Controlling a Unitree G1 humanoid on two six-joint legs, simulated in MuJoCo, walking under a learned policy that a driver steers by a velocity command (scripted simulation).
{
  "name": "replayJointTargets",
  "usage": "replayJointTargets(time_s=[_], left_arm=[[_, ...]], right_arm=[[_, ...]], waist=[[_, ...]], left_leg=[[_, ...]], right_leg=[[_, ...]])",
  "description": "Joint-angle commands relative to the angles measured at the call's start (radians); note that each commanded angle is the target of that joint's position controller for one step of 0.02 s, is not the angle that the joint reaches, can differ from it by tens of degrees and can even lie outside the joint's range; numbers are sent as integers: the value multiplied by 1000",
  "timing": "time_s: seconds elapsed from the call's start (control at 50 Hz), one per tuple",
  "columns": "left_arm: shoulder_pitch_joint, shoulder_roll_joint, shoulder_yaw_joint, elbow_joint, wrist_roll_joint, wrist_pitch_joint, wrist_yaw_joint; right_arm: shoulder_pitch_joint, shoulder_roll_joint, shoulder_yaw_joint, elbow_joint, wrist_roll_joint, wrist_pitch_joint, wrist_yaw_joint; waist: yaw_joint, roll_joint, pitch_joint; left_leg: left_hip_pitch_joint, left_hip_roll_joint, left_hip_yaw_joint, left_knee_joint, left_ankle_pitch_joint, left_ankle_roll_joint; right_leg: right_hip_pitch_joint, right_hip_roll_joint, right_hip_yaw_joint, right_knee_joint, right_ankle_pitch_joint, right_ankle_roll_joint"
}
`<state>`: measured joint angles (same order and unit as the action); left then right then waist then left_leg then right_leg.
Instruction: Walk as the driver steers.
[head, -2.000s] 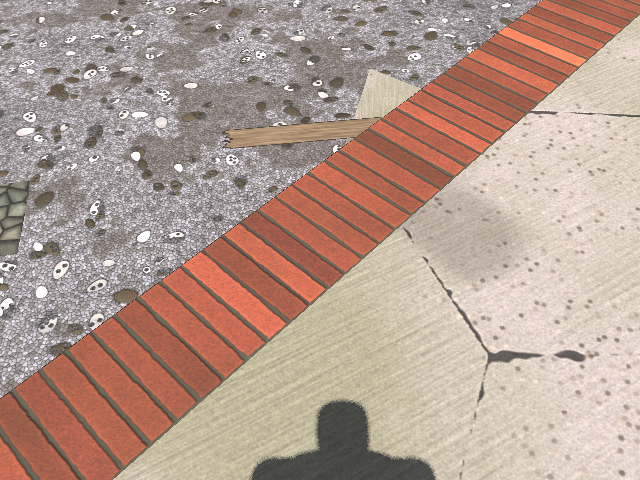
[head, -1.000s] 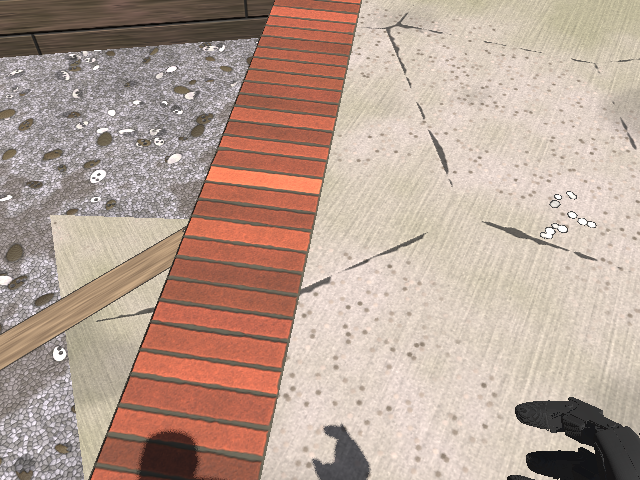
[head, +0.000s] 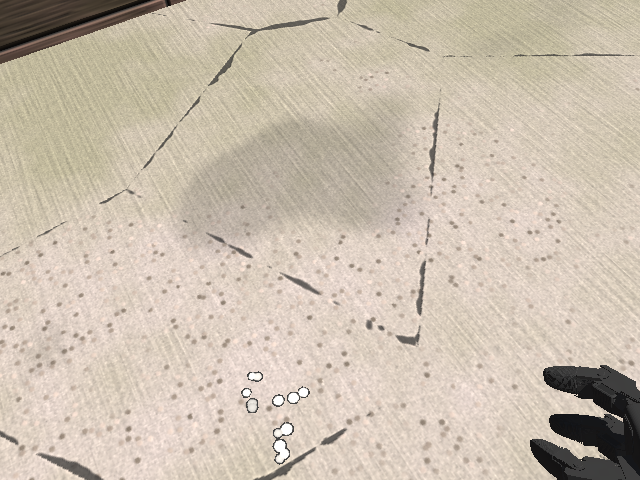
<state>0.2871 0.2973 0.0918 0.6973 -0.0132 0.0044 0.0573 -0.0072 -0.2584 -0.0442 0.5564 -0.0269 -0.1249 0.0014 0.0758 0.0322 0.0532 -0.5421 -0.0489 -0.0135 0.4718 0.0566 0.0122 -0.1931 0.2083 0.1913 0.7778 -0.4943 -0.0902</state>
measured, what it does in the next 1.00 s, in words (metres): walks ahead, turning left: right foot, then left foot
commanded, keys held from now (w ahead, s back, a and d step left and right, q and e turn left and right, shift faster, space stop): shift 0.12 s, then w+shift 0.12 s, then w+q+shift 0.34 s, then q+shift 0.42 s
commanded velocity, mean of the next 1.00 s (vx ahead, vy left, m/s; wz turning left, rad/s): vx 0.46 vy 0.00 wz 0.45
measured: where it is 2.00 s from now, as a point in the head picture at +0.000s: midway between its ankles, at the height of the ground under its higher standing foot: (285, 433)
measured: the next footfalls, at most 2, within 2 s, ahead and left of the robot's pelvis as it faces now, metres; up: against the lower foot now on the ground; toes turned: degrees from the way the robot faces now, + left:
right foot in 0.30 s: +0.12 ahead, -0.12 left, +0.00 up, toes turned -1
left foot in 0.74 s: +0.42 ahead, +0.21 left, +0.00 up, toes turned +22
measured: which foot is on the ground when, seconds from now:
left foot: down 0.00-0.30, up 0.32-0.72, down 0.74-1.00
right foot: up 0.00-0.28, down 0.30-0.74, up 0.76-1.00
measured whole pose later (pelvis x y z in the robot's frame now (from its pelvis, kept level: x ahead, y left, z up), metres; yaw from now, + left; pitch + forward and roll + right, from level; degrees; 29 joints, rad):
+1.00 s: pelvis +0.40 +0.12 +0.03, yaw +34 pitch +4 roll +0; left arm 0.05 0.30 0.03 0.59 0.02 -0.08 0.03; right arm 0.21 -0.32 -0.08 0.62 0.02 0.01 -0.02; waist -0.03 0.00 0.07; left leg -0.34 -0.16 -0.15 0.47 -0.17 0.10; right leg -0.70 -0.03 0.16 0.93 -0.27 0.10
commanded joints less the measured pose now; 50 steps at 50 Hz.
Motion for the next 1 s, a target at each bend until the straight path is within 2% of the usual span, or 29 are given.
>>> replayJointTargets(time_s=[0.02,0.04,0.06,0.08,0.12,0.16,0.24,0.28,0.3,0.32,0.34,0.36,0.4,0.44,0.58,0.62,0.66,0.68,0.7,0.72,0.74,0.76,0.78,0.8,0.82,0.84,0.9,0.96,1.0], left_arm=[[140,79,-12,-88,-1,-25,-34],[114,163,6,-55,-10,-12,-44],[-13,178,8,-76,-13,9,-43],[-63,146,1,-89,-5,28,-37],[-30,81,-16,-93,-6,49,-41],[46,27,-35,-62,0,35,-42],[50,73,-32,-36,13,-2,-52],[123,78,-25,0,38,-12,-50],[223,89,-20,36,61,-19,-44],[293,128,-6,56,58,-34,-33],[155,223,7,-21,91,-31,-40],[58,159,-3,-51,86,-41,-34],[-26,116,-17,-54,59,-69,-42],[-2,117,-19,-40,48,-95,-37],[144,120,-9,35,61,-107,-41],[140,116,-8,48,63,-102,-35],[126,136,-4,62,55,-92,-32],[56,233,25,34,-7,-64,-18],[32,266,35,23,-17,-48,-7],[6,254,32,8,-22,-47,-6],[37,172,9,-10,-18,-69,-17],[135,11,-38,-73,40,-101,-36],[92,114,-35,-85,24,-141,-46],[-70,148,-26,-127,-12,-151,-42],[-99,125,-35,-146,-5,-151,-30],[-84,133,-31,-127,16,-140,-20],[-43,144,-18,-108,32,-96,-23],[-104,76,-42,-121,41,-85,-20],[-144,72,-44,-124,29,-78,-26]], right_arm=[[278,-164,-48,-10,-30,-2,-3],[206,-150,-51,-44,-8,10,-6],[170,-109,-38,-55,-2,28,-12],[139,-79,-20,-51,-1,49,-16],[68,-84,-12,-38,2,74,-13],[75,-120,-33,-22,12,83,3],[131,-180,-66,1,50,96,-4],[129,-170,-67,0,62,108,-8],[83,-140,-63,-23,61,108,-10],[31,-31,-37,-50,76,102,-5],[50,35,-11,-74,11,120,12],[25,-65,-42,-77,-12,125,22],[174,-106,-56,-15,-13,121,47],[222,-124,-65,29,-27,127,69],[23,-101,-43,-13,-14,149,111],[-23,-79,-28,-21,-13,141,115],[-22,-53,-14,-26,-17,134,109],[44,-72,-27,-26,91,101,85],[169,-120,-43,3,93,90,78],[351,-194,-79,47,77,88,65],[467,-270,-114,82,72,101,37],[406,-420,-132,48,52,111,16],[431,-382,-122,-14,32,104,24],[402,-318,-106,-9,29,94,25],[338,-284,-97,0,46,84,23],[264,-236,-83,-14,56,80,16],[158,-213,-76,-33,38,89,0],[135,-225,-82,-19,48,114,-28],[124,-228,-86,-18,64,145,-44]], waist=[[-95,213,-574],[-117,90,-546],[-139,5,-414],[-114,-61,-292],[-33,-11,-132],[-18,79,-167],[-41,147,-216],[11,148,-164],[70,132,-123],[98,-107,-89],[68,-436,1],[21,-237,60],[-82,-162,-20],[-82,-129,-45],[6,-142,68],[17,-124,126],[0,-114,124],[-47,-148,70],[-118,-163,-34],[-210,-146,-145],[-250,-32,-210],[-98,336,-313],[-198,136,-608],[-217,38,-487],[-152,-34,-297],[-105,-59,-237],[-24,-42,-137],[-26,-36,-157],[-42,19,-211]], left_leg=[[914,567,-696,68,775,407],[846,522,-683,17,456,392],[722,433,-551,-11,219,326],[554,365,-466,-63,34,275],[249,249,-348,-159,-223,199],[130,148,-206,-227,-388,153],[119,217,-263,-272,-624,170],[-16,169,-251,-274,-717,99],[-156,92,-190,-210,-704,15],[-378,-5,-80,185,-630,-40],[-535,-70,-24,430,-540,-21],[-513,-1,-160,547,-384,-4],[-405,22,-134,607,-259,-24],[-337,44,-62,689,-205,-48],[-403,130,32,548,-166,-10],[-342,142,92,425,-192,23],[-200,101,179,286,-255,69],[-95,45,187,287,-270,73],[51,-15,215,259,-271,87],[325,-57,198,169,-139,125],[640,-27,52,88,32,169],[984,284,-520,81,265,382],[1042,397,-811,-54,57,474],[937,354,-693,-92,48,409],[736,296,-577,-104,85,365],[594,254,-495,-106,131,336],[287,182,-366,-141,316,310],[175,88,-283,-87,422,252],[169,45,-284,-49,332,195]], right_leg=[[-418,-5,106,716,-268,147],[-465,-72,128,800,-171,156],[-505,-105,60,798,-97,169],[-507,-123,8,748,-55,177],[-382,-177,-56,530,-21,167],[-216,-174,-187,284,-45,161],[-57,-212,-210,-32,78,88],[117,-184,-274,-227,159,35],[250,-181,-278,-312,125,6],[362,-403,10,-442,-77,-45],[195,-633,423,-673,-521,-99],[96,-617,387,-675,-470,-107],[101,-537,175,-647,-222,-41],[97,-495,17,-669,-102,-23],[228,-499,-269,-694,83,3],[226,-487,-353,-673,280,7],[232,-473,-444,-562,706,28],[227,-470,-431,-412,1144,30],[232,-476,-438,-245,1392,39],[143,-457,-446,-21,1393,70],[-117,-395,-418,272,874,141],[-563,-157,-335,770,-122,217],[-590,-150,-50,870,-135,186],[-612,-196,-32,809,-51,158],[-631,-228,-54,692,15,149],[-581,-266,-51,616,49,151],[-427,-273,-67,444,91,169],[-340,-197,-113,163,216,200],[-261,-144,-116,13,359,203]])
